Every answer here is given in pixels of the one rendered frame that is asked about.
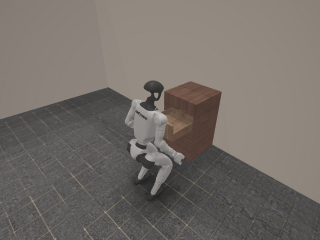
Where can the right robot upper arm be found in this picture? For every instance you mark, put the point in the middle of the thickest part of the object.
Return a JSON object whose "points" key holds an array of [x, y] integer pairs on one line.
{"points": [[161, 121]]}

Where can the right robot hand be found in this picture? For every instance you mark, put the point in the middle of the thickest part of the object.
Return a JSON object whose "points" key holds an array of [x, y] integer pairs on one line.
{"points": [[179, 157]]}

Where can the cabinet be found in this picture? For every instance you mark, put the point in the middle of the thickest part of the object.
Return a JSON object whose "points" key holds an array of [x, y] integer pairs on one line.
{"points": [[202, 103]]}

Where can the right robot shin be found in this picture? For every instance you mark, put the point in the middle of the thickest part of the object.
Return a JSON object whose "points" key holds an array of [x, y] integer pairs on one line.
{"points": [[161, 177]]}

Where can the robot right forearm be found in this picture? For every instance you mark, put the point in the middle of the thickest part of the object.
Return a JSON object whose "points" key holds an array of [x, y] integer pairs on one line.
{"points": [[167, 149]]}

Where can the robot torso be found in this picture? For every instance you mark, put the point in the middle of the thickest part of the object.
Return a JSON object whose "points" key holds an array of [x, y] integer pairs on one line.
{"points": [[144, 130]]}

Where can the drawer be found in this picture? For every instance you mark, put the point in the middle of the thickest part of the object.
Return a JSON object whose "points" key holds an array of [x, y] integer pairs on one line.
{"points": [[178, 124]]}

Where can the left robot upper arm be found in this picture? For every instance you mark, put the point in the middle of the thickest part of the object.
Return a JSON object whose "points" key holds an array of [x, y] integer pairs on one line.
{"points": [[131, 114]]}

